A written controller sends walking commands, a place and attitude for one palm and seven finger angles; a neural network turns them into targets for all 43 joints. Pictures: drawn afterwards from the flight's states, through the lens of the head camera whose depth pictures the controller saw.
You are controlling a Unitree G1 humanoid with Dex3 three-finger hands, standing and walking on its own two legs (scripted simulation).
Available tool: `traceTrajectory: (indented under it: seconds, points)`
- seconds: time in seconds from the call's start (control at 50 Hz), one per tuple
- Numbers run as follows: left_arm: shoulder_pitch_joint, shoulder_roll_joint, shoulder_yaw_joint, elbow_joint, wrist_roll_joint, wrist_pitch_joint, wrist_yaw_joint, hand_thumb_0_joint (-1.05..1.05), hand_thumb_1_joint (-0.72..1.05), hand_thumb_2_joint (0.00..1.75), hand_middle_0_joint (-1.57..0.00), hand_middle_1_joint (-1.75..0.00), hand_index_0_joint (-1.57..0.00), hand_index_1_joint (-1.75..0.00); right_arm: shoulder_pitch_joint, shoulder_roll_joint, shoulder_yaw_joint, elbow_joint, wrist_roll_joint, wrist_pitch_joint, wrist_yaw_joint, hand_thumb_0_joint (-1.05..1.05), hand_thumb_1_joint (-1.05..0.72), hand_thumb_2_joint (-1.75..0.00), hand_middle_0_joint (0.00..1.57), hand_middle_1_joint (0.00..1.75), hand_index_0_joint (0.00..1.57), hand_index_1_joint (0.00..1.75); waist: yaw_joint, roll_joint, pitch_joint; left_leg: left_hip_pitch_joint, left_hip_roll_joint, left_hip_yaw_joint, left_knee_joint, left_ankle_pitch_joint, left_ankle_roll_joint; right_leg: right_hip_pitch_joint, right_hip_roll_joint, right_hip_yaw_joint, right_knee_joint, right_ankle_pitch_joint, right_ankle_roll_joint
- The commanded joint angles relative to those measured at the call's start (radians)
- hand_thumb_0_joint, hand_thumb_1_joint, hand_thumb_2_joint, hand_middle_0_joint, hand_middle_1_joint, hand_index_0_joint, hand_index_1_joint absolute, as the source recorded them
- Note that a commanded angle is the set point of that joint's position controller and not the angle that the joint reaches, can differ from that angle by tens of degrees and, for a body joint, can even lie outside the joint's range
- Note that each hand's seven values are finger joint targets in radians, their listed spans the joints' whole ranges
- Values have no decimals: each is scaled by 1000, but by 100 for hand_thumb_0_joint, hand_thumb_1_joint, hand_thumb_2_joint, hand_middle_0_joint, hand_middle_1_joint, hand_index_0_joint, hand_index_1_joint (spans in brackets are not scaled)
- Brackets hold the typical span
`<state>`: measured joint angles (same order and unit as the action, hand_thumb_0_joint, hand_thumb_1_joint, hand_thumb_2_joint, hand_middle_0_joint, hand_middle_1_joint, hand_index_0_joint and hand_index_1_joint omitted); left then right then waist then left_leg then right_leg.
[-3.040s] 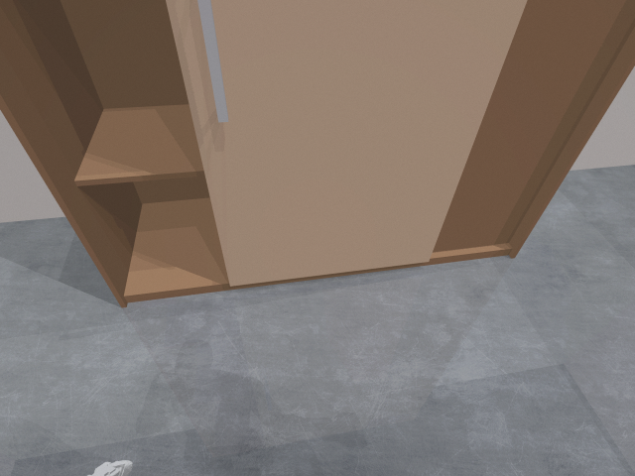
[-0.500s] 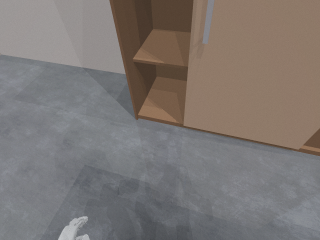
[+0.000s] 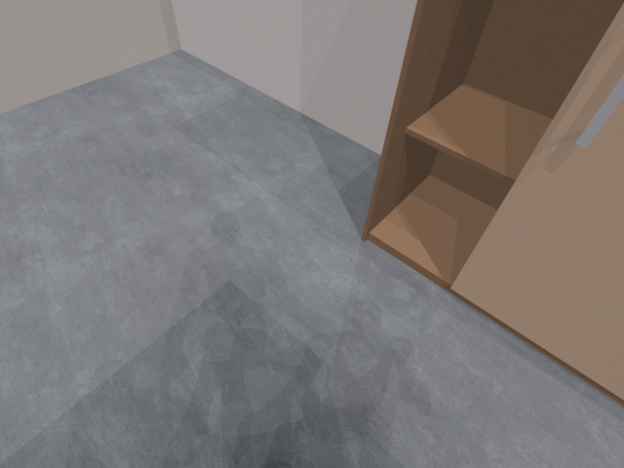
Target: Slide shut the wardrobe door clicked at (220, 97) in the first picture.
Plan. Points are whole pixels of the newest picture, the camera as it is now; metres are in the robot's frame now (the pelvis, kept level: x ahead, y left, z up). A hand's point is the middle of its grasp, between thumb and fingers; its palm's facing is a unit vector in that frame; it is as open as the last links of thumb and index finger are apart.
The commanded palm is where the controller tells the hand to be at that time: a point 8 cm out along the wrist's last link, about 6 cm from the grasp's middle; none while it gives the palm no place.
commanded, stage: walk to a spot facing it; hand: right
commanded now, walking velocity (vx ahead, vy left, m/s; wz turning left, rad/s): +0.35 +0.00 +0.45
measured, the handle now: out of the picture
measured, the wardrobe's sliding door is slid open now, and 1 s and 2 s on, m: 0.38 0.38 0.38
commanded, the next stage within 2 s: turn to face it in 0.74 s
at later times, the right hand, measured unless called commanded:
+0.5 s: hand (480, 439) +0.23 -0.25 -0.18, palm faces -0.17 +0.97 -0.16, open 7.4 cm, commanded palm none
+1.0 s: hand (381, 298) +0.45 -0.10 -0.15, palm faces -0.49 +0.84 -0.23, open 7.4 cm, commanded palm none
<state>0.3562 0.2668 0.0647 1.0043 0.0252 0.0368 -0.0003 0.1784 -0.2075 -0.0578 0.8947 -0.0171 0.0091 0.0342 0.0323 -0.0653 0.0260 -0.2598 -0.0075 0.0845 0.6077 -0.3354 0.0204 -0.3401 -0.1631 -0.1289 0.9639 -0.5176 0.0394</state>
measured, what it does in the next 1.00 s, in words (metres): walks ahead, turning left: right foot, then left foot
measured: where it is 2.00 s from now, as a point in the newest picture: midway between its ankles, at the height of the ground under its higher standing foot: outside the picture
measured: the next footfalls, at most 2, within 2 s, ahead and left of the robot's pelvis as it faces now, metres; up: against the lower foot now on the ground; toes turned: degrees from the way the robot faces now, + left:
right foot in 0.34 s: +0.29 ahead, -0.13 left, +0.00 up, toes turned +2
left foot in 0.92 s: +0.28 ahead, +0.12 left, +0.00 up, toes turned +37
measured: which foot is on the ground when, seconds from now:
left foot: down 0.00-0.36, up 0.38-0.90, down 0.92-1.00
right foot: up 0.00-0.32, down 0.34-0.92, up 0.94-1.00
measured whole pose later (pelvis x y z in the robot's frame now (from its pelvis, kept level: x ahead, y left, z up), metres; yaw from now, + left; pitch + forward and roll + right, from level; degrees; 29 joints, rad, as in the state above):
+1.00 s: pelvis +0.26 -0.01 +0.00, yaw +29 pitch -1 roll +0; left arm 0.34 0.17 0.05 1.05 0.01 0.03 0.01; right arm 0.12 -0.15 -0.05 0.93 -0.02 -0.01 -0.01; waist 0.06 -0.05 0.08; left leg -0.36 0.04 0.14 0.68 -0.29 0.05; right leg -0.29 -0.17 -0.22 0.93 -0.55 0.03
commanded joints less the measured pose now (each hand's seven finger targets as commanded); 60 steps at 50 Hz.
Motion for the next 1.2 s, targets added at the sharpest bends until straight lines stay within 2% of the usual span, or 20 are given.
traceTrajectory:
  seconds: [0.0,0.04,0.08,0.26,0.3,0.32,0.34,0.36,0.42,0.46,0.52,0.72,0.82,0.86,0.88,0.9,0.92,0.94,1.04,1.18]
  points:
    - [-227,86,18,-185,8,-61,-14,0,90,90,-20,-30,-20,-30,152,-211,-57,-9,0,-32,-39,0,-90,-90,20,30,20,30,-105,234,76,167,328,-509,-433,-227,187,-428,-9,101,176,108,12]
    - [-150,58,19,-146,10,-59,-18,0,90,90,-20,-30,-20,-30,102,-180,-44,-10,-6,-49,-37,0,-90,-90,20,30,20,30,-44,179,71,114,268,-359,-411,-23,162,-332,0,79,101,179,29]
    - [-151,34,16,-145,7,-59,-22,0,90,90,-20,-30,-20,-30,143,-172,-39,8,-5,-63,-34,0,-90,-90,20,30,20,30,-44,174,71,115,228,-309,-399,131,155,-311,21,48,39,233,42]
    - [-193,18,11,-178,-8,-90,-25,0,90,90,-20,-30,-20,-30,161,-187,-45,49,-11,-66,-43,0,-90,-90,20,30,20,30,-34,214,59,67,204,-306,-304,278,122,-49,82,23,-307,289,10]
    - [22,81,26,-105,-3,-103,1,0,90,90,-20,-30,-20,-30,150,-167,-48,52,-2,-64,-42,0,-90,-90,20,30,20,30,59,110,-49,-21,118,-260,-16,390,74,296,95,34,-458,339,-1]
    - [168,201,53,-73,12,-109,16,0,90,90,-20,-30,-20,-30,189,-110,-45,41,13,-57,-33,0,-90,-90,20,30,20,30,106,-149,-191,-160,-7,-155,287,112,25,511,-147,300,-519,291,-53]
    - [227,270,58,-66,6,-104,19,0,90,90,-20,-30,-20,-30,224,-64,-29,22,15,-54,-24,0,-90,-90,20,30,20,30,90,-329,-245,-326,-66,-101,582,-268,-9,575,-363,581,-644,270,-128]
    - [143,229,39,-83,1,-92,19,0,90,90,-20,-30,-20,-30,195,-91,-38,24,6,-49,-26,0,-90,-90,20,30,20,30,67,-223,-181,-333,-3,-162,688,-241,1,422,-381,591,-712,144,-155]
    - [-47,60,-8,-112,-2,-106,25,0,90,90,-20,-30,-20,-30,136,-72,-49,40,-10,-27,-3,0,-90,-90,20,30,20,30,-16,-107,54,-309,81,-120,714,-17,-23,100,-235,259,-738,313,-68]
    - [-68,27,-15,-94,-6,-113,32,0,90,90,-20,-30,-20,-30,192,-36,-47,62,-8,0,-1,0,-90,-90,20,30,20,30,-56,-106,26,-260,80,-96,700,38,-43,75,-189,90,-701,539,-48]
    - [-64,12,-11,-86,-13,-107,38,0,90,90,-20,-30,-20,-30,212,-26,-52,61,-8,30,-7,0,-90,-90,20,30,20,30,-69,-86,-3,-293,82,-90,710,98,-62,103,-178,-3,-696,590,-71]
    - [-8,41,20,-55,-1,-76,34,0,90,90,-20,-30,-20,-30,-14,-16,-47,-46,-9,49,-7,0,-90,-90,20,30,20,30,-11,-40,40,-377,135,-30,372,70,-89,255,-241,-76,-663,614,-168]
    - [11,63,34,-41,7,-58,23,0,90,90,-20,-30,-20,-30,-49,-9,-37,-66,-10,25,-14,0,-90,-90,20,30,20,30,12,-79,13,-231,86,36,143,-4,-50,282,-256,-142,-545,729,-148]
    - [35,52,27,-24,4,-55,19,0,90,90,-20,-30,-20,-30,27,-14,-33,-40,-16,3,-28,0,-90,-90,20,30,20,30,-21,-42,-35,-52,43,58,-15,90,-26,226,-215,-151,-417,787,-113]
    - [35,35,21,-23,-4,-56,14,0,90,90,-20,-30,-20,-30,126,-51,-37,-7,-22,-16,-37,0,-90,-90,20,30,20,30,-70,45,-102,126,82,5,-132,291,-4,149,-172,-176,-255,737,-68]
    - [41,-33,3,-45,-15,-57,8,0,90,90,-20,-30,-20,-30,220,-156,-54,26,-28,-37,-55,0,-90,-90,20,30,20,30,-102,305,-216,356,333,-310,-158,696,89,-87,-38,-202,-7,283,-8]
    - [0,-55,-7,-64,-23,-45,17,0,90,90,-20,-30,-20,-30,260,-189,-51,61,-1,-40,-59,0,-90,-90,20,30,20,30,-103,315,-269,368,432,-337,-149,1014,197,-129,43,-55,106,-130,6]
    - [-6,-59,-9,-57,-23,-32,24,0,90,90,-20,-30,-20,-30,198,-144,-33,55,2,-38,-68,0,-90,-90,20,30,20,30,-79,207,-229,289,417,-248,-169,938,218,-99,17,45,110,-111,-4]
    - [10,-77,-6,5,-14,2,16,0,90,90,-20,-30,-20,-30,-8,-94,-18,34,-9,-30,-78,0,-90,-90,20,30,20,30,-14,192,-38,16,340,-88,-283,491,132,-69,50,78,100,34,7]
    - [-65,-70,8,-46,-8,5,-2,0,90,90,-20,-30,-20,-30,11,-120,-44,24,-16,-14,-78,0,-90,-90,20,30,20,30,-44,218,1,26,377,-13,-280,312,123,-90,64,27,-64,51,15]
